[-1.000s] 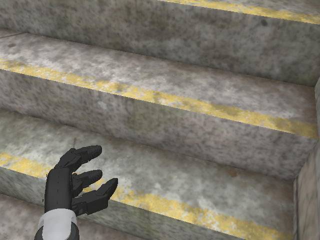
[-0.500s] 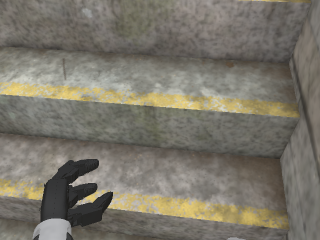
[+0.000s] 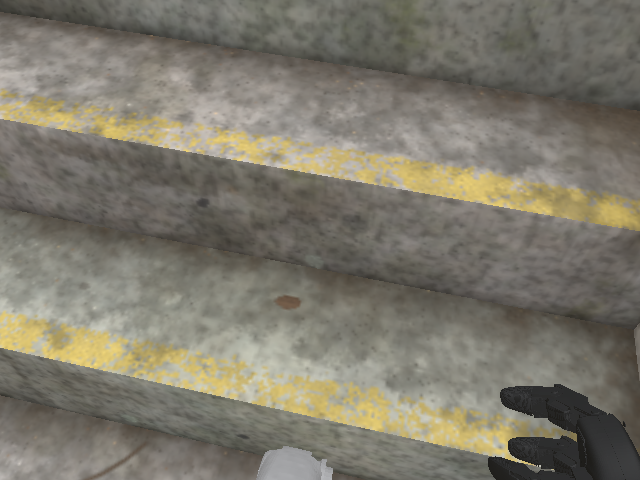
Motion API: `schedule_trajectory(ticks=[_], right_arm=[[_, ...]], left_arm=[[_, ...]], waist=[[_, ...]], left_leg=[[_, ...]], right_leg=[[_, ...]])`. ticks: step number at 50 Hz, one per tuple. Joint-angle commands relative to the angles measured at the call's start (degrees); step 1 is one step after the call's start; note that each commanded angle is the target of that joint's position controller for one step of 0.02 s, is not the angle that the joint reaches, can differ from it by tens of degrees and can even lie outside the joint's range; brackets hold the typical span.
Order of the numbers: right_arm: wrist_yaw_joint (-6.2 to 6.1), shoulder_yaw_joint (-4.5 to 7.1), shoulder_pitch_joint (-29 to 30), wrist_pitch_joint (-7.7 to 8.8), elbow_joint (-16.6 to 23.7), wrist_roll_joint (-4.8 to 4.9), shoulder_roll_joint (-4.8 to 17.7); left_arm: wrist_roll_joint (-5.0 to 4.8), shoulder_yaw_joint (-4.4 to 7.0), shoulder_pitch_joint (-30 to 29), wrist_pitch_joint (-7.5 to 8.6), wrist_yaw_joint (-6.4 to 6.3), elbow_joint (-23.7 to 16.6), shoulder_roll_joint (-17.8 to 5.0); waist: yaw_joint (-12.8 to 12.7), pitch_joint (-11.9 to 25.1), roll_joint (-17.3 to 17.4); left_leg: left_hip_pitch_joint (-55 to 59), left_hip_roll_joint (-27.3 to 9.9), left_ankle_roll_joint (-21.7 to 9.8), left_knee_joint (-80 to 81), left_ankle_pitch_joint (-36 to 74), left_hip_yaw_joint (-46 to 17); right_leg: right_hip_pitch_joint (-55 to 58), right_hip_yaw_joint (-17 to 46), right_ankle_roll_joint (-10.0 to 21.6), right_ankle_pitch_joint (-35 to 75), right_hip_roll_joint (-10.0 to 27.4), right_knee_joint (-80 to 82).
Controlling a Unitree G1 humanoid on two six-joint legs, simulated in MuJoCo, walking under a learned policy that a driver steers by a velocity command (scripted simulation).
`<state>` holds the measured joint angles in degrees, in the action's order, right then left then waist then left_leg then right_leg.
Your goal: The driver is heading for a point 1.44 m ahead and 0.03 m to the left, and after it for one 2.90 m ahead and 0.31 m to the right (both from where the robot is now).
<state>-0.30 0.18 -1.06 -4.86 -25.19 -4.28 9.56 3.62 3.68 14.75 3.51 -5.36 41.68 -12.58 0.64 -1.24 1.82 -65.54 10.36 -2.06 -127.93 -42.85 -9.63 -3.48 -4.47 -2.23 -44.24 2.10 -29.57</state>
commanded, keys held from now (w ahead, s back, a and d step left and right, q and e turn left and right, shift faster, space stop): w+shift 1.00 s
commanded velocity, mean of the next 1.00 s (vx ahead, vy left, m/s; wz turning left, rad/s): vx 0.97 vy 0.17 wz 0.00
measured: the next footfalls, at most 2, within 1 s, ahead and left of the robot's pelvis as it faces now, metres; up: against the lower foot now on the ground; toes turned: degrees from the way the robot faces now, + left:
left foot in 0.18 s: +0.08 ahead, +0.33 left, +0.00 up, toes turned +5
right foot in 0.66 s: +0.21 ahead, +0.16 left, +0.21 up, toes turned -8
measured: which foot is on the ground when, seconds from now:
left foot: up 0.00-0.16, down 0.18-0.66, up 0.68-1.00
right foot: down 0.00-0.16, up 0.18-0.64, down 0.66-1.00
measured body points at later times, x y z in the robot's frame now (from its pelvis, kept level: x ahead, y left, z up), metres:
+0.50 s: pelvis +0.09 +0.22 +0.05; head +0.08 +0.23 +0.50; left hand +0.38 +0.36 +0.03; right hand +0.05 +0.01 -0.10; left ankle +0.04 +0.33 -0.69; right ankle +0.13 +0.10 -0.31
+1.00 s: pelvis +0.30 +0.24 +0.24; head +0.32 +0.25 +0.69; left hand +0.32 +0.48 +0.10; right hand +0.55 +0.05 +0.19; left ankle +0.33 +0.37 -0.16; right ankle +0.17 +0.16 -0.48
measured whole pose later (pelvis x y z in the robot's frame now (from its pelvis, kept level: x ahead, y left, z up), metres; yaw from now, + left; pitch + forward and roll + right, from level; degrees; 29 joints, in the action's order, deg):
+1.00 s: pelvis +0.30 +0.24 +0.24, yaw +1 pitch +3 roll -1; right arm -1.3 0.0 -0.8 0.4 -31.3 -1.0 7.6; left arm 4.7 2.7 22.3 9.2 -3.3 52.3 -10.9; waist -1.3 1.5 0.0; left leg -69.6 7.2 -4.2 -127.4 -24.9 -5.3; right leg -4.9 -9.5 2.5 -27.4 -1.3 -29.4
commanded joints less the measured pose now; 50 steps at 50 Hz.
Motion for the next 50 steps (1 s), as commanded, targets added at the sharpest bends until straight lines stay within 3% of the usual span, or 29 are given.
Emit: schedule_trajectory(ticks=[1,2,4,6,8,9,10,11,12,13,15,17,24,26,28,30,31,32,33,34,35,36,37,38,40,42,44,46,50], right_arm=[[-0.86,4.69,2.81,0.43,7.01,-1.73,12.68],[0.16,4.54,8.67,0.13,9.30,-0.94,11.59],[3.02,4.61,5.34,-0.04,5.75,2.44,10.43],[3.58,4.39,-7.43,0.67,-0.03,4.69,9.30],[2.58,4.14,-37.72,3.81,-8.41,4.33,4.78],[3.13,4.95,-35.05,7.73,-12.35,4.05,6.73],[4.13,2.98,-16.72,8.03,-12.91,1.03,6.25],[4.77,4.94,-23.36,8.97,-14.01,0.77,13.50],[3.50,6.16,-29.38,9.46,-15.95,2.41,16.38],[2.40,5.29,-21.96,10.78,-15.38,3.28,13.51],[1.27,4.75,-13.59,13.02,-15.74,2.13,9.60],[0.38,5.01,-20.96,14.56,-19.75,1.08,8.35],[0.09,4.14,-27.17,13.66,-25.32,2.39,6.28],[-0.63,3.43,-28.11,12.55,-26.19,2.59,5.39],[-1.34,3.31,-26.09,12.06,-26.12,4.56,6.07],[-1.08,3.23,-20.02,12.67,-22.80,6.69,9.58],[-0.85,4.67,-18.68,13.76,-22.45,6.06,15.41],[0.34,5.64,-18.59,14.06,-23.24,7.63,17.38],[0.82,5.91,-15.51,13.93,-21.90,8.29,16.65],[1.73,5.77,-9.71,14.30,-18.65,8.49,13.86],[3.43,3.73,-1.86,14.72,-10.95,4.90,3.79],[3.48,1.74,0.18,15.42,-5.75,1.05,-3.65],[3.29,0.17,-1.55,14.72,-4.81,0.55,-7.22],[2.84,-0.53,-2.51,13.33,-3.67,0.48,-5.83],[1.57,-0.54,-10.84,10.33,-5.35,1.20,-3.94],[0.74,0.74,-12.76,7.38,-5.34,2.50,2.78],[-0.51,1.99,-5.02,5.40,-5.48,3.92,7.22],[-1.62,1.83,1.06,4.50,-4.33,4.16,3.79],[-1.00,-0.21,17.50,7.20,3.08,3.12,-0.79]], left_arm=[[1.68,5.42,-11.35,4.27,0.27,-7.69,-17.77],[2.10,6.01,-12.85,4.52,0.20,-8.06,-19.30],[2.65,4.05,-20.49,4.79,-0.14,-9.49,-17.30],[-1.16,1.84,-22.53,3.35,0.92,-9.31,-13.50],[-4.41,2.07,-27.99,2.28,3.09,-9.53,-13.09],[-2.50,0.94,-30.88,0.81,3.74,-11.84,-6.33],[-2.79,-1.38,-15.86,0.22,2.39,-11.90,8.76],[-0.62,-2.13,-2.51,1.11,2.69,-10.54,10.06],[0.69,-1.48,-0.99,1.97,3.63,-11.47,5.11],[1.17,-1.93,-8.43,2.97,4.44,-14.18,4.06],[0.01,-1.89,-22.52,2.53,4.67,-17.01,1.51],[-0.27,-2.21,-32.55,0.25,4.95,-20.53,1.76],[-3.79,-4.09,-32.56,-2.11,4.60,-19.68,7.13],[-4.09,-4.75,-33.57,-3.66,4.88,-20.10,7.27],[-3.35,-5.72,-28.42,-3.93,5.32,-18.66,6.61],[-3.11,-4.47,-10.67,-4.10,5.17,-11.00,5.13],[-3.78,-3.02,-1.18,-4.67,3.64,-9.81,2.53],[-4.30,-1.99,2.92,-4.51,2.35,-9.14,-0.44],[-3.79,-1.27,5.19,-3.94,2.07,-8.05,-1.87],[-2.80,0.46,11.23,-3.88,2.23,-4.77,-7.22],[-1.70,1.81,7.30,-4.01,1.79,-2.63,-10.33],[-1.94,0.51,-3.30,-3.18,1.74,-4.87,-5.34],[-1.25,-0.45,-5.42,-2.67,1.74,-1.97,-0.97],[0.31,-1.04,-6.60,-2.07,1.27,0.28,1.75],[1.58,-1.57,-7.24,0.26,2.27,4.75,3.90],[1.31,-0.74,-12.28,2.37,2.57,2.19,-1.65],[0.34,-0.56,-11.19,4.83,2.31,2.23,-4.59],[-0.32,0.26,3.00,6.39,2.16,6.93,-6.94],[1.87,1.58,19.81,6.75,1.59,12.14,-6.40]], waist=[[6.58,7.57,-8.93],[5.29,4.42,-14.10],[11.13,2.44,-1.83],[13.26,4.53,0.74],[24.95,9.48,-3.51],[23.94,1.25,13.40],[2.65,1.60,22.30],[-2.61,13.63,26.05],[-1.10,21.85,25.90],[-1.97,11.04,21.94],[0.16,1.23,18.31],[4.22,-0.87,8.87],[2.38,-6.27,-5.86],[2.77,-6.91,-3.62],[0.47,-3.24,-0.42],[-6.65,9.77,0.96],[-11.72,14.87,7.97],[-13.76,19.33,10.82],[-15.30,19.90,10.10],[-16.78,16.88,-0.32],[-13.39,10.61,-20.35],[-8.74,4.79,-16.12],[-2.69,5.16,-4.52],[-0.02,4.70,2.04],[8.05,0.68,0.69],[12.80,1.33,2.99],[8.69,-2.06,7.24],[1.73,-3.29,4.18],[-7.13,-4.28,-5.28]], left_leg=[[-30.99,-7.51,1.79,-16.50,-2.09,-11.63],[-25.15,-10.47,2.17,-8.10,-2.13,-12.20],[4.64,-16.40,-0.86,31.48,14.22,-4.20],[39.82,-16.34,-4.46,65.61,25.49,11.62],[62.54,-14.05,-8.50,90.15,37.46,13.62],[51.86,-11.58,-10.73,108.59,47.95,14.02],[58.00,-11.14,-9.95,80.88,62.53,8.86],[67.50,-17.89,-6.53,76.41,84.52,-1.64],[66.42,-23.34,-8.22,96.60,42.35,-25.30],[53.88,-26.79,-10.51,110.10,12.54,-35.51],[42.59,-26.85,-12.83,112.81,-0.98,-30.58],[43.73,-28.59,-13.41,114.49,3.31,-26.30],[51.93,-26.20,-9.63,124.69,11.94,0.16],[49.05,-24.22,-11.06,131.43,17.92,5.93],[50.52,-22.57,-12.21,140.80,33.13,13.02],[50.00,-22.46,-14.16,126.80,99.60,19.72],[56.27,-25.71,-15.57,114.44,135.94,19.24],[61.24,-27.78,-15.39,100.19,147.07,17.61],[61.65,-26.65,-13.84,86.46,137.67,15.60],[49.18,-21.97,-12.98,69.74,116.10,12.03],[27.07,-5.17,-10.15,50.60,52.33,2.74],[13.35,-0.05,-7.88,23.66,42.40,-10.40],[4.89,0.02,-7.19,7.52,42.39,-10.83],[2.78,-1.47,-5.83,1.74,40.17,-9.26],[-3.58,-0.58,-3.04,-8.07,32.07,-7.75],[10.27,-3.52,-0.98,6.49,34.51,-4.66],[14.96,-3.12,0.41,14.09,40.89,-0.03],[-2.46,-2.49,-0.56,1.73,31.59,3.98],[-35.96,-5.33,-3.63,-7.97,3.47,0.20]], right_leg=[[28.41,23.67,15.37,56.02,34.45,6.57],[20.64,24.11,14.45,53.15,35.02,4.89],[-5.76,8.09,6.30,32.21,24.61,5.17],[-21.26,-4.74,4.99,48.22,14.92,-1.71],[-21.18,-1.08,6.57,66.88,8.56,-31.89],[-21.23,-1.68,6.21,35.05,-5.79,-65.46],[-49.51,15.88,7.10,20.19,-16.98,-96.68],[-53.46,21.67,7.50,19.31,-14.62,-99.41],[-51.45,16.03,7.67,19.14,-11.90,-94.41],[-54.32,9.79,6.44,23.55,-8.96,-96.01],[-61.57,5.60,6.47,28.98,-3.78,-105.30],[-66.63,6.74,7.48,27.46,-0.97,-108.12],[-77.43,5.75,11.18,22.61,-5.50,-102.61],[-71.56,-1.73,9.81,22.37,-4.48,-91.54],[-55.72,-7.99,11.69,18.86,-0.04,-71.09],[-25.92,-13.31,10.70,12.88,-7.21,-62.47],[-20.10,-13.06,9.47,2.34,-9.75,-59.79],[-15.99,-10.80,9.83,-1.12,-11.68,-49.95],[-14.18,-3.23,10.77,0.32,-10.99,-35.33],[-12.21,19.41,12.97,-11.87,-5.10,-15.59],[-11.82,54.83,16.60,-16.63,2.98,9.33],[-14.34,61.72,15.41,4.14,4.80,9.21],[-12.62,52.74,16.94,10.73,6.56,2.30],[-14.25,35.03,15.43,18.02,6.07,-8.25],[-16.85,19.64,11.76,31.56,5.48,-7.15],[-29.47,13.37,9.28,28.98,7.42,1.62],[-35.79,10.48,11.61,30.00,9.17,7.41],[-15.17,11.94,14.96,37.68,11.79,10.30],[23.99,12.90,13.82,48.25,17.59,15.60]])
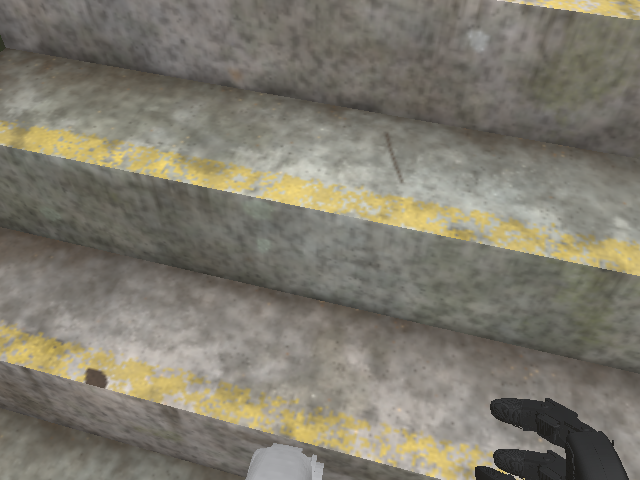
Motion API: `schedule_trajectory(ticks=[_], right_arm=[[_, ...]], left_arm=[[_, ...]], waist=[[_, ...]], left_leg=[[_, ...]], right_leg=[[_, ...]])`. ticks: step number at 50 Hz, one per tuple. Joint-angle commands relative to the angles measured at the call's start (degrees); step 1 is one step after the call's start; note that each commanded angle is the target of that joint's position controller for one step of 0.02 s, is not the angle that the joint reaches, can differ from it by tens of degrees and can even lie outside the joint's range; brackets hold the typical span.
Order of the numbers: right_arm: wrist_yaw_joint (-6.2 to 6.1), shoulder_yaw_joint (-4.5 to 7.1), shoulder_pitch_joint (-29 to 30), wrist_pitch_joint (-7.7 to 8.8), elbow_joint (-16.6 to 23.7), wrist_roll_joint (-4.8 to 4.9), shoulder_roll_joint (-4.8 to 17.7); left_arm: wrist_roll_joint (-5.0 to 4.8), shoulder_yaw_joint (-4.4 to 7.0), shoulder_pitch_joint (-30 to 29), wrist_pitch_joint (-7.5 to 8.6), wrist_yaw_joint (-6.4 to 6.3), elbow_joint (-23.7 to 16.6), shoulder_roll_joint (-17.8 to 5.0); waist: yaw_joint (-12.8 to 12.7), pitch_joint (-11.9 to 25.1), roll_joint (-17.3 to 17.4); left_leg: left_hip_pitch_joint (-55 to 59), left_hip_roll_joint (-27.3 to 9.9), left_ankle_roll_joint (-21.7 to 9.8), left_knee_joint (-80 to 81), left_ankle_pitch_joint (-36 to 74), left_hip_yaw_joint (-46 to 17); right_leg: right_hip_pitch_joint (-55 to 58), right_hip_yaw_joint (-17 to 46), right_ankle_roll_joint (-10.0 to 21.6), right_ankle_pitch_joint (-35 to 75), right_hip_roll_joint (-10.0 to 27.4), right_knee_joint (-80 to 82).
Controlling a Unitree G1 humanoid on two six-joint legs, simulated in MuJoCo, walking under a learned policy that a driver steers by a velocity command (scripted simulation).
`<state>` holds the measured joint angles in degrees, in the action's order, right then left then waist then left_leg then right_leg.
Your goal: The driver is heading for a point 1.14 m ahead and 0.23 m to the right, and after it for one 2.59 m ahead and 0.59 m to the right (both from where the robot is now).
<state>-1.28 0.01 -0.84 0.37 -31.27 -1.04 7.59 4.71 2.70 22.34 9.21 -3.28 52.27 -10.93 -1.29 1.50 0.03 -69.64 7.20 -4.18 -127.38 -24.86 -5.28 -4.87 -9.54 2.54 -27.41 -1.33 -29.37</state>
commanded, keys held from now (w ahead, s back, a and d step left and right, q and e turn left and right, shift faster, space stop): w+shift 0.16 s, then w+e+shift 0.66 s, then w+shift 0.18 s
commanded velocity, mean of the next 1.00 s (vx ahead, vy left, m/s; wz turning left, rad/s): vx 0.82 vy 0.33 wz -0.55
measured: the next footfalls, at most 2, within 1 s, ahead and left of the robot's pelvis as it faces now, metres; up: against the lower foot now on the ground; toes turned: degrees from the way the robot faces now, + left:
left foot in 0.16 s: +0.30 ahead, +0.14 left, +0.21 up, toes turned -3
right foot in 0.56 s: +0.49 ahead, +0.01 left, +0.42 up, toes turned -16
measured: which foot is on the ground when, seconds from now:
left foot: up 0.00-0.14, down 0.16-0.56, up 0.58-0.84, down 0.86-1.00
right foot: down 0.00-0.18, up 0.20-0.54, down 0.56-0.92, up 0.94-1.00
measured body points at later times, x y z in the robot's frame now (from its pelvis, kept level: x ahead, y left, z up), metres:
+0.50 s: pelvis +0.34 +0.08 +0.24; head +0.37 +0.06 +0.69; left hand +0.69 +0.14 +0.26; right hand +0.26 -0.14 +0.09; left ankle +0.26 +0.14 -0.50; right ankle +0.44 -0.03 -0.20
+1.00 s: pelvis +0.63 +0.10 +0.54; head +0.69 +0.05 +0.99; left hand +0.88 +0.30 +0.44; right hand +0.78 -0.19 +0.49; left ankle +0.77 +0.16 -0.09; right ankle +0.49 +0.03 -0.03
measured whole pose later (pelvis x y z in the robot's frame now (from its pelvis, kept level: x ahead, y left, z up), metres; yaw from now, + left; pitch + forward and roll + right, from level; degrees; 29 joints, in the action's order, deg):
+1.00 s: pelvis +0.63 +0.10 +0.54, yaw -32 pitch +4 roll +4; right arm 1.1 -2.9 3.5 0.6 -25.7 -1.6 5.3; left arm 2.9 7.7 12.9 4.3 -1.8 45.4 -17.7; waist 0.5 -5.0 -2.8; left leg -44.9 3.8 -11.2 -68.0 -28.7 0.9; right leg -34.4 13.0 3.2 -11.5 -8.1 -89.3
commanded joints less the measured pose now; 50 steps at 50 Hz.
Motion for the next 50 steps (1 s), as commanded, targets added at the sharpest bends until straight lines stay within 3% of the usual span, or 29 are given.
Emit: schedule_trajectory(ticks=[1,4,5,6,7,8,9,10,12,14,20,23,25,26,27,28,29,30,31,34,36,40,42,43,44,46,47,49,50], right_arm=[[0.49,-0.78,22.36,2.51,11.45,0.21,0.39],[1.34,-3.54,26.38,0.27,17.29,-1.01,0.17],[3.56,-4.32,17.43,-0.30,14.44,0.70,1.50],[4.64,-2.69,3.46,-0.61,8.44,1.30,4.25],[3.07,0.74,-17.30,-1.76,4.08,1.91,8.78],[2.05,3.13,-24.86,-2.28,1.15,0.77,12.96],[1.62,5.73,-27.59,-1.32,-1.62,-1.23,17.82],[0.70,7.10,-27.53,-0.67,-4.81,-1.72,19.99],[1.04,6.91,-13.90,1.64,-5.69,-0.26,15.94],[1.76,3.96,-10.95,4.19,-11.52,-0.72,5.76],[2.27,1.85,-17.79,9.17,-20.12,-2.35,3.62],[1.24,1.46,-19.53,8.62,-20.08,1.08,4.37],[-1.12,2.25,-19.21,9.36,-15.21,6.15,13.17],[-1.23,4.49,-12.49,11.36,-12.02,6.91,23.24],[-0.17,5.60,-7.82,11.13,-11.09,7.36,25.11],[1.12,5.23,-7.83,10.10,-9.91,8.18,22.53],[3.10,3.64,-11.94,9.36,-7.71,4.70,14.97],[5.59,2.55,-14.86,9.69,-3.10,-1.88,9.83],[6.54,1.37,-12.43,10.25,1.31,-5.06,6.14],[3.98,-1.71,-2.05,9.63,9.44,-3.63,-2.21],[1.72,-2.58,-4.83,6.83,9.85,-2.80,-0.54],[-1.23,-5.21,15.88,3.26,22.84,-3.31,-4.22],[-0.16,-5.04,10.68,1.91,21.49,2.14,-2.53],[0.46,-2.59,1.03,0.97,16.30,1.78,-0.25],[0.40,-0.03,-6.27,0.90,13.94,2.00,3.09],[1.76,2.31,-11.81,-0.35,10.16,-0.62,11.48],[3.37,2.47,-11.29,-0.54,6.03,-0.21,9.90],[1.72,3.50,-8.89,0.58,5.19,-1.03,10.26],[1.70,2.85,-2.04,0.96,4.47,-0.43,6.52]], left_arm=[[1.13,2.28,13.42,0.58,-0.25,2.37,-6.93],[-2.48,0.75,12.70,-1.09,0.15,4.84,-3.44],[-4.90,-0.08,2.10,-1.48,0.76,1.25,-5.34],[-7.30,0.34,6.16,-1.55,1.02,-0.14,-10.32],[-6.76,2.51,0.09,0.16,2.25,-4.68,-20.10],[-7.59,3.99,-5.90,0.51,4.17,-5.80,-21.00],[-9.64,4.14,-13.79,0.74,5.43,-10.32,-18.70],[-6.12,2.47,-23.14,1.43,7.01,-15.22,-9.37],[-0.48,-0.22,-25.73,0.68,5.18,-22.96,3.93],[0.54,-2.07,-19.96,0.22,4.63,-24.17,7.07],[-3.54,-2.86,-29.82,-7.03,-0.33,-27.17,5.40],[-4.57,-2.64,-33.87,-8.51,0.64,-28.11,1.78],[-7.24,-1.42,-20.07,-10.22,1.30,-20.62,-3.44],[-7.30,-0.55,-8.15,-11.64,0.48,-17.17,-2.46],[-7.96,0.28,2.68,-11.31,-0.01,-13.98,-3.91],[-7.57,1.16,6.29,-9.89,0.55,-12.75,-5.76],[-6.87,2.79,-5.87,-9.89,1.34,-13.17,-8.65],[-3.58,4.81,-10.06,-11.11,0.36,-13.75,-12.55],[-4.11,5.21,-15.16,-11.06,-0.78,-15.36,-13.34],[-1.52,3.84,-8.45,-5.89,-1.12,-6.54,-7.60],[-2.28,2.66,-9.78,-3.88,-0.57,-6.27,-6.93],[-1.80,2.88,-2.47,-2.68,0.43,-2.33,-9.86],[-3.74,4.79,-5.70,-4.17,-0.75,-6.98,-14.14],[-6.41,4.43,-2.45,-2.55,-1.38,-7.28,-11.94],[-7.90,5.77,0.44,-1.88,-1.52,-6.19,-14.46],[-7.58,7.96,-5.78,-2.19,1.02,-10.44,-18.65],[-2.93,6.95,-11.89,-1.66,2.15,-9.95,-14.07],[0.65,4.11,-15.88,-4.25,2.46,-15.49,-4.64],[1.36,3.19,-14.05,-5.97,1.22,-15.59,-2.21]], waist=[[-6.29,-9.28,-3.02],[-2.93,-9.58,-2.35],[4.13,-4.50,0.60],[6.48,12.35,1.22],[14.46,19.61,-9.25],[19.07,22.14,-12.00],[22.08,21.14,-6.14],[18.92,20.75,9.04],[9.10,15.66,1.55],[1.27,1.97,-1.36],[-0.07,-11.60,-0.83],[-0.61,-10.61,-5.16],[-5.47,5.34,-4.23],[-11.77,14.14,1.96],[-16.81,20.90,6.06],[-18.19,24.24,3.77],[-8.96,20.02,-5.41],[-4.12,21.14,-3.51],[-1.82,19.42,2.28],[2.62,-6.97,9.98],[6.02,-7.97,12.55],[1.59,-8.55,0.73],[2.29,0.64,-4.82],[3.79,9.89,-7.79],[6.50,21.97,-10.50],[12.20,37.19,15.03],[13.66,29.48,22.74],[8.41,24.61,9.22],[5.42,10.83,7.94]], left_leg=[[-35.16,-2.14,-2.59,-7.33,-17.94,-3.83],[-13.41,-5.60,-3.32,19.71,-16.02,13.67],[24.43,-3.51,-4.58,52.35,-9.84,21.85],[56.96,3.45,-3.66,53.24,0.23,21.54],[64.13,6.07,-1.17,51.63,-6.93,22.44],[63.57,5.42,-5.51,59.55,-11.89,13.49],[62.69,-1.45,-11.85,70.49,-18.70,-6.10],[62.52,-13.11,-16.45,90.76,-24.55,-30.42],[55.00,-16.96,-8.51,101.00,-32.03,-41.18],[45.21,-18.32,-6.22,102.68,-19.61,-35.19],[43.35,-20.06,-3.84,118.68,19.50,-2.59],[40.70,-12.27,0.82,127.40,43.41,16.43],[32.88,-13.95,-3.93,124.22,94.67,18.91],[43.43,-20.52,-5.62,113.94,135.91,17.65],[53.40,-22.97,-5.03,99.26,147.05,17.74],[58.82,-19.80,-4.48,79.99,129.76,17.74],[50.89,-8.63,-1.98,58.20,41.08,15.14],[28.02,-1.36,3.83,20.47,26.84,1.26],[16.09,-0.73,2.83,-1.02,27.40,-3.84],[-9.42,-2.71,2.43,-19.25,18.94,-4.44],[-3.38,-5.97,2.80,-8.29,12.35,-0.84],[4.54,-10.35,-0.34,17.33,-6.56,5.12],[43.75,-6.10,-4.19,53.40,-10.34,11.79],[56.73,-2.44,-4.39,45.92,-9.34,14.86],[67.47,-3.55,-6.74,52.70,-10.19,7.19],[75.40,-7.95,-14.63,79.11,-15.27,-10.74],[74.34,-8.05,-15.56,77.50,-2.90,-6.09],[69.22,-15.71,-17.27,85.25,-13.68,-26.11],[58.46,-17.49,-16.85,89.01,-15.81,-26.01]], right_leg=[[26.52,15.48,8.32,33.07,21.54,17.93],[10.89,4.23,6.46,44.08,16.91,34.75],[-8.92,-3.04,7.18,73.11,11.44,34.96],[-14.91,0.92,10.55,93.53,11.94,20.33],[-8.66,5.01,11.79,128.38,18.48,6.81],[-2.85,7.34,10.67,137.68,20.69,-11.37],[-13.20,8.45,7.97,119.49,8.95,-35.19],[-25.69,12.63,6.53,43.49,-6.84,-64.05],[-40.85,26.42,6.29,29.31,-7.21,-91.41],[-51.13,22.31,8.35,29.32,-4.75,-99.58],[-74.18,15.43,5.85,3.37,-3.41,-118.01],[-55.78,5.34,6.70,2.44,-2.68,-81.22],[-10.75,-6.42,5.19,7.06,-10.65,-59.87],[-5.01,-8.93,2.43,5.17,-10.83,-59.23],[-2.83,-6.85,2.45,5.01,-10.21,-50.34],[1.17,0.78,3.64,9.46,-9.91,-25.49],[0.93,14.61,6.54,17.14,-8.55,-9.12],[5.27,56.02,16.60,17.22,4.00,-3.34],[-0.36,72.49,21.28,-7.92,6.66,8.57],[-8.60,50.74,17.02,8.55,4.20,3.50],[-14.89,33.44,10.74,27.69,1.12,2.47],[-22.69,25.06,7.45,40.94,2.74,17.80],[-32.66,22.33,9.11,67.19,6.85,28.60],[-25.81,24.16,6.39,111.82,10.60,22.37],[-20.72,26.60,2.83,123.52,10.83,5.79],[-19.80,21.75,-0.46,76.83,-0.98,-33.78],[-29.92,16.57,0.11,12.66,-8.39,-57.07],[-48.87,25.62,1.42,8.16,-9.14,-87.60],[-54.90,21.96,1.32,5.35,-7.23,-90.57]])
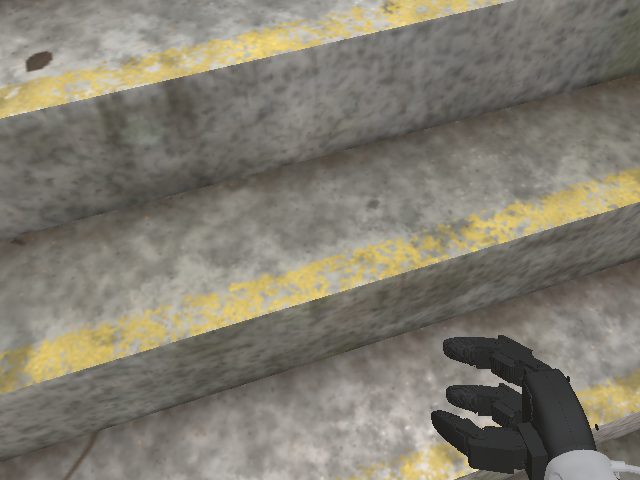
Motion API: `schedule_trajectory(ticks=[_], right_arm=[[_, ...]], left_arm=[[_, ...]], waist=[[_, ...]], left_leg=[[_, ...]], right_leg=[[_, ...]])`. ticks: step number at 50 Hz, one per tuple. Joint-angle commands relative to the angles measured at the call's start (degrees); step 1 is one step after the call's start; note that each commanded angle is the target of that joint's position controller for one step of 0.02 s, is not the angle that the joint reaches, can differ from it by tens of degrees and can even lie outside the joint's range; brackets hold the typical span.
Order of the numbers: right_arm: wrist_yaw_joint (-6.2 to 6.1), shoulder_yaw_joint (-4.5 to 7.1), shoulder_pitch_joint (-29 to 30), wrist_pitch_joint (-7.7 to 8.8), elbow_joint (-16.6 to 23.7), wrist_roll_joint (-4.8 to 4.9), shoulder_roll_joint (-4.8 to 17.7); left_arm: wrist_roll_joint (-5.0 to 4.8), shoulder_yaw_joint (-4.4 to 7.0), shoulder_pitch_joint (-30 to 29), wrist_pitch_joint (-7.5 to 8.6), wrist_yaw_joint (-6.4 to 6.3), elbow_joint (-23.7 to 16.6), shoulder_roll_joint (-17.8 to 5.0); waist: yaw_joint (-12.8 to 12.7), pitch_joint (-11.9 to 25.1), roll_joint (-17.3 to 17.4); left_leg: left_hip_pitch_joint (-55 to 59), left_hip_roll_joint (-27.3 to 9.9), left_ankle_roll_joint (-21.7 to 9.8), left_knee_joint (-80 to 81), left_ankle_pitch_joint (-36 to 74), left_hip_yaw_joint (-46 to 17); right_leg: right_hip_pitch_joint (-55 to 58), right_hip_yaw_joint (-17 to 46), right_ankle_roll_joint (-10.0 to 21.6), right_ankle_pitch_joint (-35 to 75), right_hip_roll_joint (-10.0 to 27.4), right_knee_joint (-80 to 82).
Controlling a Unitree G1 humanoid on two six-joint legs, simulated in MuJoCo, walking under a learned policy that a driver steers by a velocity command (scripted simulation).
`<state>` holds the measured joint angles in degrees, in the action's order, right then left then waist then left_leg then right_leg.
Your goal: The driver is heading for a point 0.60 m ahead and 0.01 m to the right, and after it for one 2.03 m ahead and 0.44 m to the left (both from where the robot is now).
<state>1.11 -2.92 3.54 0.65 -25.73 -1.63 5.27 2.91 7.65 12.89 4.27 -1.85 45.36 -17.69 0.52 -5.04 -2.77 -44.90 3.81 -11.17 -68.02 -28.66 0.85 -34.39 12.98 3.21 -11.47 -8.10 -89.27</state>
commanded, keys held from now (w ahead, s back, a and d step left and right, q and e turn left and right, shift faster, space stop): w+shift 1.00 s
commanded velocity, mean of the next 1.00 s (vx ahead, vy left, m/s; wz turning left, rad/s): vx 0.85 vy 0.15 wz -0.11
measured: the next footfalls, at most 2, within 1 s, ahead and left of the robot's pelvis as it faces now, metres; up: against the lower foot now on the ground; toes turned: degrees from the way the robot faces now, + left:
right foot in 0.30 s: +0.15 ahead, -0.08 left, +0.00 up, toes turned -16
left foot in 0.66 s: +0.37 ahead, +0.14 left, +0.22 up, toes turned -7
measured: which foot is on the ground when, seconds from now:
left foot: down 0.00-0.28, up 0.30-0.64, down 0.66-1.00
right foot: up 0.00-0.28, down 0.30-0.64, up 0.66-1.00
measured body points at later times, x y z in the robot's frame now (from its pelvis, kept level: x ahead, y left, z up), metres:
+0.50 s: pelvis +0.18 +0.02 +0.10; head +0.19 +0.04 +0.55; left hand +0.19 +0.27 -0.05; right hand +0.45 -0.18 +0.10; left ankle +0.19 +0.15 -0.24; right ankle +0.12 -0.07 -0.63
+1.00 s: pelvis +0.29 +0.03 +0.28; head +0.27 +0.04 +0.73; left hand +0.50 +0.22 +0.21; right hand +0.40 -0.22 +0.18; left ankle +0.32 +0.14 -0.42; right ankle +0.35 -0.10 -0.23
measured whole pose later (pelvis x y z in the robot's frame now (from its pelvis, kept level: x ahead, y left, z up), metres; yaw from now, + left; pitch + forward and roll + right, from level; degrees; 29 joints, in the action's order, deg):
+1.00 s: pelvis +0.29 +0.03 +0.28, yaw -6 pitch +3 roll -1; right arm -3.3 2.4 -12.0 3.9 -45.5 -1.6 10.4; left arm 0.8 -0.6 8.0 1.0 0.1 34.7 -8.3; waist -1.2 5.9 -0.4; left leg -28.4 0.2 -7.9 -48.7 -27.9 -1.3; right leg -61.4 -1.1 -0.6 0.7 1.0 -100.8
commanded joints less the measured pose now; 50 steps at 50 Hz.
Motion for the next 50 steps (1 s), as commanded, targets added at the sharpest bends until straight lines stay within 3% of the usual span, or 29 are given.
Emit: schedule_trajectory(ticks=[1,3,5,7,8,10,11,12,14,15,16,17,18,19,22,25,27,28,30,31,32,33,34,35,37,38,40,45,50], right_arm=[[0.02,4.88,-6.27,1.70,-3.06,0.90,6.01],[-0.16,4.01,-5.36,3.14,-3.44,0.83,2.86],[-0.54,4.63,-7.08,3.86,-5.02,-0.40,5.03],[-1.63,5.32,-7.09,3.63,-4.80,-1.47,8.83],[-1.69,5.36,-5.44,4.16,-4.23,-1.77,8.58],[-0.99,4.59,-0.30,5.12,-3.39,-1.10,8.86],[-0.56,4.24,-6.17,4.73,-4.21,-1.11,7.73],[-0.64,4.03,-10.16,3.44,-4.51,-1.57,7.82],[0.02,4.20,-12.59,4.04,-6.57,3.13,8.77],[0.22,4.45,-15.12,4.21,-6.29,3.95,8.38],[-2.51,6.56,-12.33,6.17,-6.20,2.67,9.07],[-3.66,5.13,-7.52,6.27,-4.11,4.33,5.05],[-5.20,4.38,-1.84,6.41,2.70,2.01,7.25],[-5.53,3.47,5.80,5.55,6.60,0.63,6.07],[-4.01,1.18,11.38,3.98,8.12,-0.49,0.53],[-3.08,-0.28,13.41,2.72,10.05,2.03,0.09],[-2.23,-0.88,4.59,1.34,8.18,1.46,1.39],[-1.48,0.17,-1.89,1.43,2.43,1.44,3.27],[-3.64,1.76,-12.73,1.26,-0.55,1.29,5.64],[-3.96,2.57,-11.51,1.77,-2.20,1.91,7.73],[-4.62,3.79,-18.25,0.83,-4.25,2.30,10.53],[-5.32,5.17,-20.10,-0.24,-8.24,1.65,13.89],[-5.43,6.60,-17.66,-1.27,-10.24,0.05,13.77],[-3.85,6.77,-11.93,-1.80,-9.00,-0.77,10.08],[-4.25,6.61,-3.21,-3.01,-11.53,-1.78,11.07],[-3.34,6.08,0.59,-2.10,-13.38,-1.26,8.68],[-2.32,5.18,0.70,0.19,-14.97,-0.72,6.22],[-4.35,6.57,-4.36,4.42,-14.68,0.22,12.67],[-5.11,7.65,-8.46,4.79,-13.19,-0.41,13.98]], left_arm=[[3.94,-3.17,-4.86,-1.48,-1.11,-9.95,5.42],[2.79,-3.48,-6.29,-2.27,-2.36,-11.11,2.15],[0.30,-3.27,-7.26,-3.09,-2.85,-12.67,0.07],[-0.74,-3.49,-6.41,-4.88,-3.06,-12.61,0.46],[-0.65,-3.32,-4.92,-5.34,-2.95,-10.81,-1.14],[-2.09,-3.40,-0.47,-5.25,-2.87,-8.60,0.04],[-3.13,-3.31,-0.98,-5.20,-3.14,-8.15,0.57],[-2.51,-3.00,2.88,-4.42,-2.40,-5.64,0.68],[-2.92,-3.20,11.97,-2.82,-2.04,-1.51,3.84],[-1.00,-3.58,11.75,-2.59,-1.48,0.15,4.31],[3.39,-2.83,7.02,-2.36,2.47,-6.33,-3.87],[4.91,-2.80,8.14,-2.69,3.17,-7.85,-3.05],[3.88,0.35,7.07,-3.35,2.61,-7.45,-11.85],[2.44,-0.26,8.68,-1.56,1.36,-5.15,-9.77],[1.95,-3.77,15.42,4.09,-0.38,3.79,1.58],[-1.21,-4.78,7.47,5.49,1.19,6.99,1.46],[-4.00,-5.41,-1.40,4.71,0.55,5.64,-0.55],[-6.42,-5.60,-2.22,4.83,0.25,4.57,-1.71],[-7.11,-2.80,2.62,6.64,1.52,4.12,-12.26],[-7.43,-2.46,5.37,6.27,2.09,3.04,-11.59],[-5.79,-1.28,7.09,6.16,3.43,1.50,-14.07],[-4.19,-1.94,6.13,6.17,4.74,-1.25,-9.56],[-0.15,-3.44,1.32,6.15,5.46,-4.19,0.31],[0.75,-5.46,-6.57,6.64,4.98,-7.42,9.30],[1.99,-7.03,-7.34,2.82,3.42,-14.93,14.12],[2.23,-8.06,-1.81,1.52,3.13,-14.73,14.68],[1.67,-7.70,4.31,-0.53,1.98,-11.88,10.40],[-2.12,-6.55,-5.25,-2.45,1.05,-14.61,4.72],[-2.17,-7.09,-6.47,-3.06,2.62,-13.74,5.71]], waist=[[2.55,7.23,7.56],[1.48,1.16,3.86],[0.91,-0.29,3.61],[-0.50,2.58,5.59],[-1.55,3.94,1.79],[-5.28,8.21,5.85],[-2.92,8.81,4.59],[-3.70,11.58,-2.77],[-7.67,14.50,-1.09],[-7.17,10.66,-6.99],[-6.15,10.85,-16.20],[-9.10,19.48,-8.33],[-8.87,23.08,-3.68],[-7.32,11.34,-0.81],[-4.36,2.21,4.17],[3.12,-3.76,9.04],[8.91,2.17,10.70],[8.67,10.16,9.92],[11.11,24.43,0.49],[8.40,31.57,3.40],[9.21,38.29,5.08],[6.05,39.29,14.43],[3.75,36.31,19.99],[5.01,31.02,9.50],[-4.12,11.73,4.14],[-9.06,6.59,7.07],[-11.05,5.32,7.37],[-6.89,4.56,2.42],[-3.59,10.35,6.90]], left_leg=[[25.83,-13.23,-5.99,33.30,-9.71,-28.23],[15.65,-13.52,-5.37,39.26,1.08,-24.51],[16.99,-15.04,-6.86,42.75,8.48,-21.16],[16.90,-15.69,-8.29,48.91,15.49,-15.57],[16.85,-12.80,-5.96,50.89,15.55,-7.98],[10.84,-8.69,-3.01,51.79,21.13,-0.45],[14.82,-7.68,-3.68,49.18,23.80,0.28],[24.36,-3.28,-2.48,36.57,35.77,4.98],[27.62,-2.32,1.00,16.65,46.24,2.99],[17.10,-0.56,2.63,-0.61,10.90,3.16],[-14.44,4.52,6.81,-43.79,-3.72,-2.51],[-25.61,8.90,6.96,-74.61,-2.86,-13.12],[-33.31,5.47,8.61,-77.06,-0.09,-11.46],[-42.72,-0.63,8.35,-73.85,-3.01,-9.54],[-48.42,-2.52,2.47,-84.25,-11.54,-15.71],[-28.20,-4.04,1.80,-54.58,-6.20,-5.82],[4.72,-7.94,0.84,-30.74,5.29,2.93],[21.67,-2.62,1.41,-23.35,7.82,7.77],[34.38,2.31,3.57,-17.91,-5.26,9.14],[38.08,2.83,2.31,-6.96,-5.00,3.33],[40.68,2.96,3.58,2.42,-10.46,-1.05],[44.43,-1.78,1.38,9.80,-15.84,-11.89],[43.68,-7.30,-1.17,16.88,-12.46,-22.96],[33.68,-3.79,0.65,13.35,-9.67,-23.69],[12.96,-9.85,7.86,29.89,-24.17,-28.85],[8.78,-11.30,6.62,32.11,-23.73,-30.01],[1.20,-9.98,3.02,35.67,-18.75,-22.06],[1.32,-15.44,-3.88,43.60,-20.15,-25.79],[15.81,-13.73,-4.32,41.19,-16.16,-20.53]], right_leg=[[-28.05,-5.33,-0.64,-13.82,1.61,-30.51],[-25.57,-5.51,-2.59,-18.33,3.04,-28.59],[-26.92,-4.21,-3.33,-20.56,4.84,-22.76],[-18.88,-9.97,-3.35,-19.32,5.92,-15.93],[-11.08,-12.56,-3.06,-16.99,8.58,-3.73],[10.83,-17.61,-1.72,-10.48,12.74,14.01],[15.50,-19.58,-1.38,-12.69,12.66,26.41],[17.78,-22.11,-0.63,-9.16,8.26,36.53],[34.53,-27.18,-1.72,24.17,6.00,72.36],[41.03,-20.70,-1.25,37.42,11.38,78.81],[49.28,-6.83,13.46,34.40,17.70,48.22],[53.23,2.18,19.88,44.01,26.44,45.57],[54.02,16.99,22.55,-2.46,35.56,69.67],[49.20,20.58,19.41,-24.37,37.28,80.20],[39.78,11.26,13.79,-16.21,33.24,80.67],[12.30,-8.41,8.46,-17.93,26.43,95.05],[-1.04,-21.90,8.59,8.27,21.11,104.75],[-0.58,-25.60,10.32,47.19,17.69,96.34],[14.18,-20.75,12.28,105.85,23.23,73.33],[14.67,-17.98,10.29,101.67,20.08,58.10],[17.29,-16.62,9.08,90.68,18.30,46.07],[6.91,-12.84,9.01,61.22,13.28,31.79],[-4.39,-4.54,7.64,20.12,4.37,8.17],[-9.01,7.31,5.68,12.69,-0.64,-17.55],[-26.19,6.53,3.84,11.46,-1.00,-25.00],[-29.67,5.34,3.37,10.78,-0.77,-28.25],[-26.99,-0.59,-0.38,10.98,-0.24,-30.90],[-26.54,-8.95,-5.95,12.61,9.03,-17.87],[-22.53,-16.10,-2.53,11.72,12.09,-4.71]])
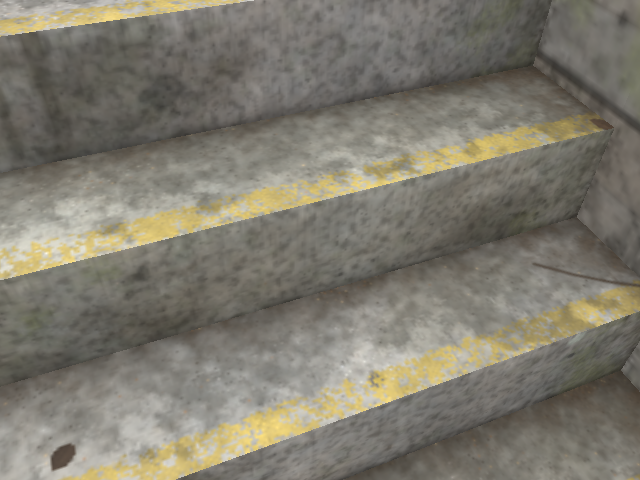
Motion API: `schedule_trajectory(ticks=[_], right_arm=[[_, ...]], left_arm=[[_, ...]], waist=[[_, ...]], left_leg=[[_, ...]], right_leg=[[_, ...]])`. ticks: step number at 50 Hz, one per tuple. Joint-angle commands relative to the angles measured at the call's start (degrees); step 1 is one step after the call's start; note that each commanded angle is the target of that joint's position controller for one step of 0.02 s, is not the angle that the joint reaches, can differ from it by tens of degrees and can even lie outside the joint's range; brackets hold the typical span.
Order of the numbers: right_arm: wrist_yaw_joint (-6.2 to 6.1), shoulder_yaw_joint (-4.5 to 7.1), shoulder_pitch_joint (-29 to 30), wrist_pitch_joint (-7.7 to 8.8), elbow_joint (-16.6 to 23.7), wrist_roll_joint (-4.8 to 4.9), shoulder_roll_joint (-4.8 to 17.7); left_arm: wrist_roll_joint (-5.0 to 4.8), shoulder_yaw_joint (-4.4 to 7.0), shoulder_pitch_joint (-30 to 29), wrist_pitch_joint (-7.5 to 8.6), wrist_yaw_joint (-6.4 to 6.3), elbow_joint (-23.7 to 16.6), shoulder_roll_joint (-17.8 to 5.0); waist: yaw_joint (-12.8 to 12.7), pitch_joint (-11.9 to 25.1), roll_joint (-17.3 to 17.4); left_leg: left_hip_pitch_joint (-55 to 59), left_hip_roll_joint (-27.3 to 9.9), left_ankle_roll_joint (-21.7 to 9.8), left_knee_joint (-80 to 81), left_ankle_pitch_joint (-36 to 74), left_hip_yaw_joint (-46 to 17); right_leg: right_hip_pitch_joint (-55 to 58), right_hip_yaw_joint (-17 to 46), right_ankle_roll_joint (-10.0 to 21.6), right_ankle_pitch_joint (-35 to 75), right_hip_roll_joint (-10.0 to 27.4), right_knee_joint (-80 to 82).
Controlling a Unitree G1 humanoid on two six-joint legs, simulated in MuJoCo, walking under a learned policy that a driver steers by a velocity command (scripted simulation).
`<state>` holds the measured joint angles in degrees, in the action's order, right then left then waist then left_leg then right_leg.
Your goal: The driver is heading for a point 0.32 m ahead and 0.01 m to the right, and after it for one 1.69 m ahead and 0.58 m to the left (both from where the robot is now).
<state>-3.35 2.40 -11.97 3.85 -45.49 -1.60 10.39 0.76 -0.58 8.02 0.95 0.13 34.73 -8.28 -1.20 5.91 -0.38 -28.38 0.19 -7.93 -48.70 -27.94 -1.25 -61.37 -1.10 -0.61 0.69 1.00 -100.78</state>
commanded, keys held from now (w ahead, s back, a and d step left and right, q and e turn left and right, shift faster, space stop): w+shift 0.24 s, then q+shift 0.72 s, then shift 0.04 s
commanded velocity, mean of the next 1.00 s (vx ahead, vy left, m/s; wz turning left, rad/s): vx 0.47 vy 0.00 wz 0.52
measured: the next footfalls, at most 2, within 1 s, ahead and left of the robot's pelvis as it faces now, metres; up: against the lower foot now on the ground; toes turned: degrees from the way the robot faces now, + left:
right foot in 0.14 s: +0.14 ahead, -0.15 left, -0.01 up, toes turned -10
left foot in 0.56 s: +0.28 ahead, +0.09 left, +0.20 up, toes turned +4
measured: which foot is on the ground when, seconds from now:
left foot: down 0.00-0.12, up 0.14-0.54, down 0.56-1.00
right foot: up 0.00-0.12, down 0.14-0.60, up 0.62-1.00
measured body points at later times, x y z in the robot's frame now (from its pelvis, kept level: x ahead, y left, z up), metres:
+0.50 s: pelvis +0.16 -0.05 +0.05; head +0.16 -0.07 +0.50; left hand +0.08 +0.16 -0.10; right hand +0.43 -0.18 -0.01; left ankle +0.21 +0.08 -0.43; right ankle +0.10 -0.14 -0.70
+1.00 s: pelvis +0.27 -0.02 +0.22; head +0.27 -0.03 +0.67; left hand +0.46 +0.28 +0.20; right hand +0.32 -0.19 +0.06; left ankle +0.24 +0.08 -0.50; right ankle +0.36 -0.14 -0.21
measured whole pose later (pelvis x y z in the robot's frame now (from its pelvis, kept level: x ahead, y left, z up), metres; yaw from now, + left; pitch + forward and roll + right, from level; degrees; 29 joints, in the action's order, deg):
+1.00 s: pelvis +0.27 -0.02 +0.22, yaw +29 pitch +7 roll +1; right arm 4.2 -2.1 -27.2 5.9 -55.2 -2.4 5.0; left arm 2.5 -0.7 -7.5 0.2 -1.4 37.9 -11.1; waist 6.9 9.5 0.9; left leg -27.6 15.5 -2.4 -41.0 -17.5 -19.2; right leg -69.6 8.7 -0.2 -22.2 -3.6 -121.4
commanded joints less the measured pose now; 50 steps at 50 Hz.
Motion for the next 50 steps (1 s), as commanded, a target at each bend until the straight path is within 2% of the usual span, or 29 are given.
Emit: schedule_trajectory(ticks=[1,4,5,6,7,8,9,12,14,18,19,20,23,24,25,26,27,30,31,32,33,34,35,36,37,39,43,48,50], right_arm=[[-1.11,2.53,7.13,1.53,7.31,-0.72,9.72],[-2.32,2.06,5.55,0.83,9.79,-1.14,9.55],[-2.06,1.93,5.61,0.70,10.86,-1.01,8.18],[-1.05,0.89,4.29,0.22,10.73,-1.34,4.99],[0.39,-0.81,7.83,0.76,13.22,-1.53,-0.75],[1.51,-1.23,7.36,2.80,16.28,1.26,-4.02],[0.78,-1.02,6.58,4.27,18.57,1.31,-3.92],[1.07,-2.29,18.51,4.42,21.83,-1.91,-2.31],[2.38,-2.09,17.95,2.90,19.96,-0.20,-2.18],[1.11,-1.67,16.12,-1.58,18.07,0.75,-4.05],[6.72,-1.88,14.35,-2.38,18.76,2.61,5.08],[8.28,-1.14,12.91,-3.06,17.53,1.52,6.73],[10.10,-4.74,16.76,-7.57,16.99,0.51,0.98],[9.69,-5.67,19.68,-10.28,18.14,1.79,1.44],[10.99,-6.49,21.10,-13.57,17.61,0.67,1.15],[11.50,-6.90,14.89,-14.16,13.75,1.68,-0.38],[12.53,-5.47,6.42,-12.61,9.76,1.18,1.35],[9.59,-2.66,1.89,-11.58,6.55,1.98,6.64],[8.51,-2.09,-3.67,-11.88,4.78,2.03,6.77],[7.49,-2.36,-13.33,-10.63,1.13,-0.53,5.74],[6.63,-1.96,-17.58,-9.01,1.37,-1.74,9.97],[7.13,-2.53,-18.49,-7.43,-1.44,-1.48,8.22],[8.47,-3.25,-17.44,-5.39,-4.76,-0.69,5.60],[1.82,-0.04,1.43,-5.37,-0.58,0.23,6.49],[6.34,-4.26,-4.51,-2.50,-5.98,1.17,2.19],[6.80,-4.97,-8.78,0.15,-8.87,0.60,-1.41],[8.05,-2.34,-6.84,1.40,-7.28,-1.05,4.87],[7.17,-2.88,-17.90,2.88,-7.88,-1.06,1.01],[6.94,-2.61,-19.13,3.81,-6.19,-0.10,3.48]], left_arm=[[-0.02,0.59,-2.38,0.42,1.38,-4.23,-3.56],[-4.94,1.67,3.56,0.53,1.74,-2.21,-7.70],[-4.26,2.59,7.80,0.64,1.64,-0.06,-8.83],[-3.15,3.30,13.00,1.47,1.80,3.85,-9.65],[0.82,3.41,13.59,2.88,2.29,6.23,-8.60],[4.76,3.26,12.31,4.14,2.55,5.64,-9.77],[6.16,4.56,12.30,4.23,1.24,3.26,-11.53],[3.73,4.48,13.16,5.76,-1.23,7.77,-9.65],[3.42,3.71,17.10,7.51,-2.09,11.68,-6.17],[2.68,4.24,21.36,9.35,-1.30,15.95,-7.01],[5.33,1.02,15.21,5.55,3.31,18.66,-5.86],[6.84,1.14,12.66,4.20,5.34,20.80,-7.82],[10.03,-0.23,13.14,-0.22,6.39,22.19,-10.44],[10.11,-0.68,12.78,-0.87,7.70,22.57,-9.37],[7.58,0.54,13.45,-1.25,9.11,23.86,-15.25],[7.74,0.97,14.62,0.09,9.50,23.01,-16.65],[4.55,2.95,8.83,2.04,8.09,19.27,-20.85],[7.07,3.13,10.18,1.59,6.72,16.99,-18.99],[7.79,3.23,7.10,0.17,6.54,15.93,-17.65],[7.97,3.40,-1.77,-1.62,6.13,14.68,-13.67],[3.73,2.97,-3.29,-3.52,7.48,11.85,-9.35],[1.76,2.87,-4.75,-4.21,6.23,11.83,-9.29],[2.60,2.62,-7.92,-3.87,4.43,10.73,-9.18],[4.30,-0.71,-7.21,0.34,1.96,2.56,0.50],[2.95,0.21,-7.41,0.53,3.00,6.92,-5.47],[2.92,0.70,-8.58,1.70,1.24,6.80,-8.19],[1.97,1.18,-15.10,-0.92,-1.53,2.27,-9.71],[1.86,2.27,-17.72,-0.22,-2.25,0.05,-9.44],[1.50,2.12,-20.18,0.37,-2.41,-2.30,-9.60]], waist=[[-2.76,-0.37,4.98],[-3.46,0.82,13.80],[-4.15,-1.30,12.68],[-5.17,-1.41,4.12],[-5.00,-3.19,-4.43],[-2.51,-2.07,-12.62],[-3.22,7.33,-16.70],[-1.92,0.50,1.83],[-2.71,-4.60,7.01],[-0.82,-7.11,2.20],[2.84,-1.15,-10.41],[4.34,-0.57,-6.74],[5.24,7.74,-4.72],[5.89,3.50,-4.39],[7.64,7.41,-12.74],[6.68,8.24,-12.76],[6.77,14.48,-14.80],[3.58,16.21,-9.24],[6.73,15.99,-7.59],[11.93,12.54,1.92],[11.35,14.34,10.69],[10.93,8.53,9.03],[8.25,2.81,7.74],[0.40,-1.03,6.16],[0.31,2.26,4.03],[2.13,3.00,3.51],[1.13,5.75,-2.94],[4.63,3.47,2.87],[5.54,2.48,3.93]], left_leg=[[0.02,-9.48,-6.26,23.19,-17.53,-17.09],[-2.85,-9.59,-7.57,26.58,-14.69,-11.45],[-3.69,-9.92,-8.29,20.33,-17.30,-12.28],[-0.26,-6.06,-7.73,5.21,-10.30,-8.77],[-4.87,-1.73,-5.51,-18.64,6.30,-3.02],[-31.05,5.28,0.59,-39.75,11.86,-2.74],[-40.62,6.12,2.92,-61.23,17.12,-7.93],[-45.73,-0.66,5.06,-88.34,23.35,-4.45],[-45.36,0.67,3.10,-87.39,21.57,-7.86],[-53.97,3.28,0.65,-96.57,8.86,-6.11],[-52.49,6.16,-8.37,-90.55,10.93,-7.17],[-50.08,5.42,-8.70,-85.04,10.06,-3.98],[-45.59,0.84,-7.14,-60.80,13.67,5.29],[-43.47,0.41,-7.28,-47.51,4.55,2.92],[-38.48,5.38,-3.27,-36.43,-9.36,10.23],[-36.78,4.20,-1.73,-35.84,1.95,7.90],[-31.73,9.16,1.70,-32.02,0.64,13.94],[-20.72,14.44,-2.29,-18.18,4.85,5.85],[-8.99,12.85,-4.89,-11.04,7.20,-2.49],[4.22,6.76,-9.31,4.29,11.30,-22.51],[6.06,0.00,-13.13,18.08,-4.16,-48.40],[4.31,0.06,-9.90,17.65,-13.16,-48.75],[1.16,1.61,-8.28,16.04,-13.10,-43.99],[-5.95,4.58,-6.40,18.43,-9.66,-40.82],[-1.82,6.57,-6.52,13.01,5.59,-30.94],[4.59,5.20,-7.30,14.35,20.61,-32.48],[0.74,2.03,-5.64,18.79,32.56,-34.59],[7.48,1.17,-5.11,15.85,30.39,-39.21],[15.31,-1.23,-6.00,13.48,38.21,-39.73]], right_leg=[[9.72,-2.53,2.57,-2.55,4.75,19.68],[38.06,-9.86,7.13,-26.49,4.52,56.56],[45.43,-11.29,7.78,-25.31,4.06,63.12],[49.38,-12.24,7.32,-25.03,0.30,71.71],[50.68,-7.23,5.10,-24.22,0.64,66.92],[62.55,23.08,6.63,-30.41,12.39,70.79],[67.69,52.82,9.81,-47.19,23.95,92.38],[60.68,30.82,13.49,-31.30,20.66,87.97],[58.16,18.04,11.86,-18.62,17.79,84.63],[62.36,5.30,9.70,-3.26,19.96,85.93],[50.47,0.09,14.51,13.59,14.52,80.68],[47.80,-3.06,17.44,19.34,15.65,83.07],[48.27,-10.66,18.86,29.28,14.69,88.01],[46.15,-10.58,20.48,45.26,18.43,92.07],[50.19,-9.72,26.59,64.29,20.99,92.65],[56.85,-10.91,26.09,78.94,24.98,88.49],[67.22,-14.76,26.85,82.76,24.55,84.00],[64.72,-15.02,23.99,81.54,19.92,69.33],[50.44,-13.01,21.64,70.19,17.05,61.88],[26.89,-9.49,14.41,15.18,8.57,42.46],[12.63,5.46,10.21,7.19,3.07,16.48],[3.42,15.78,9.86,9.38,-1.90,3.58],[-3.00,18.70,9.89,7.53,-5.64,-3.75],[13.43,7.02,5.36,-4.71,-5.10,-3.23],[-3.82,17.50,8.31,-2.50,-5.82,-7.04],[-9.31,15.59,6.80,-13.21,-5.59,-10.37],[-7.35,9.43,1.87,-17.39,-1.65,-4.88],[-11.51,11.66,-0.28,-22.74,-4.38,-24.67],[-17.02,11.52,-0.35,-28.14,-4.81,-29.50]])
